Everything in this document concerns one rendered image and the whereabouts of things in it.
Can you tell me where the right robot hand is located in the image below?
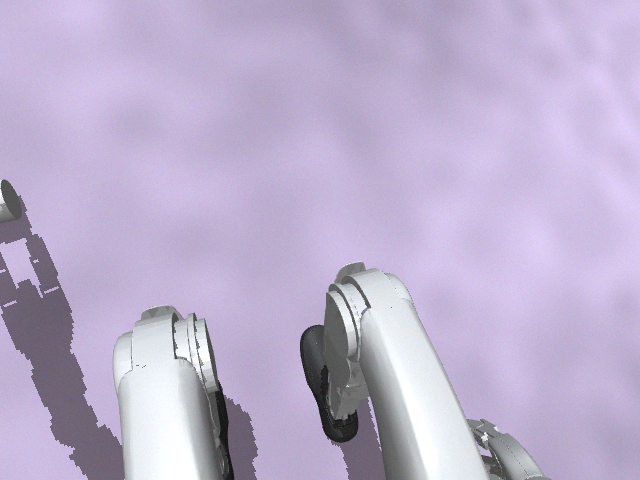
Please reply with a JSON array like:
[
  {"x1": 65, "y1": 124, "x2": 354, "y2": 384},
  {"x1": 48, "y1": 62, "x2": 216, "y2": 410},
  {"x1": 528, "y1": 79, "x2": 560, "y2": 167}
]
[{"x1": 467, "y1": 419, "x2": 545, "y2": 480}]

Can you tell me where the right robot foot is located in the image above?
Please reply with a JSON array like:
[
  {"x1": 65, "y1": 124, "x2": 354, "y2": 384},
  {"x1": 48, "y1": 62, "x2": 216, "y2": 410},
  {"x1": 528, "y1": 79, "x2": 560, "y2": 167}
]
[{"x1": 300, "y1": 325, "x2": 358, "y2": 443}]

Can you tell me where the can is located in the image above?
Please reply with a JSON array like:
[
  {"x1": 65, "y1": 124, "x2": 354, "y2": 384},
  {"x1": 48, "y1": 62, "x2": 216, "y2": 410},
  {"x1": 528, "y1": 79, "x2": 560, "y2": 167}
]
[{"x1": 0, "y1": 179, "x2": 22, "y2": 223}]

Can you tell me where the left robot foot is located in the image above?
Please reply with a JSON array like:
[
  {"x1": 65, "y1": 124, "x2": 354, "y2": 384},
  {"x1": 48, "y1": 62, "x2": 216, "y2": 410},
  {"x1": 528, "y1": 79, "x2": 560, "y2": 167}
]
[{"x1": 215, "y1": 380, "x2": 234, "y2": 480}]

